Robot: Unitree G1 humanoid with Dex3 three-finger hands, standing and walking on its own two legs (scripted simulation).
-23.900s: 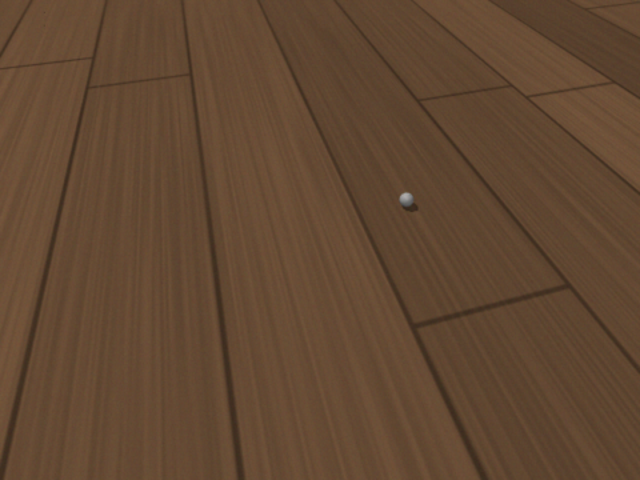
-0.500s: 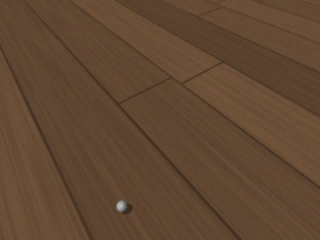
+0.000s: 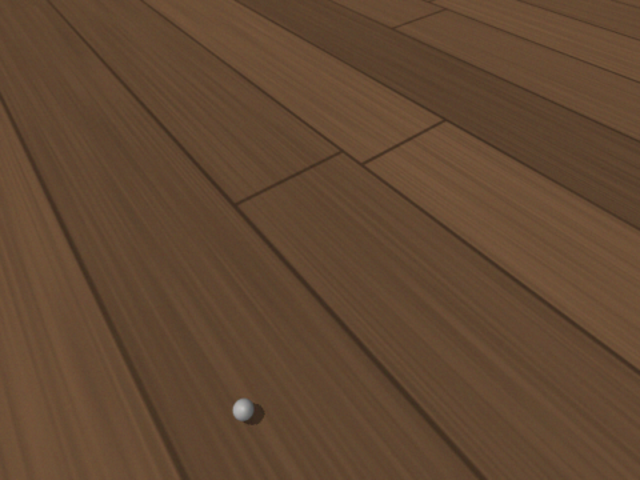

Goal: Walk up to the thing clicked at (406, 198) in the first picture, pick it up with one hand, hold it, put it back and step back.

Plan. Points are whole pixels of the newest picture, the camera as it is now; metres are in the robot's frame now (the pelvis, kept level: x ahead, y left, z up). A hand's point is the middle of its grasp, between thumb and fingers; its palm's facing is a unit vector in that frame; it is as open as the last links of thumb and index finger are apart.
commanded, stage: rise first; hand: left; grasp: from above
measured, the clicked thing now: (243, 409) +0.43 +0.25 -0.75
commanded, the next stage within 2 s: none
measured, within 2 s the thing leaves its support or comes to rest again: neither
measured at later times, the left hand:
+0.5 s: hand (163, 473) +0.17 +0.25 -0.19, palm faces -0.07 -0.92 -0.38, open 11.5 cm
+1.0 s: hand out of the picture +0.15 +0.26 -0.24, palm faces -0.16 -0.87 -0.46, open 14.1 cm
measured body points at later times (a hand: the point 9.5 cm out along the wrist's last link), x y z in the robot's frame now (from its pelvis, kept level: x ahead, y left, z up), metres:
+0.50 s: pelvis -0.01 +0.00 -0.04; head +0.06 +0.01 +0.41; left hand +0.17 +0.30 -0.16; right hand +0.09 -0.26 -0.15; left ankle +0.03 +0.14 -0.75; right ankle -0.02 -0.14 -0.75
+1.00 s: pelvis +0.00 +0.01 -0.10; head +0.10 +0.02 +0.34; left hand +0.16 +0.31 -0.21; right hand +0.16 -0.25 -0.19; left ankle +0.03 +0.14 -0.75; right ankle -0.02 -0.14 -0.75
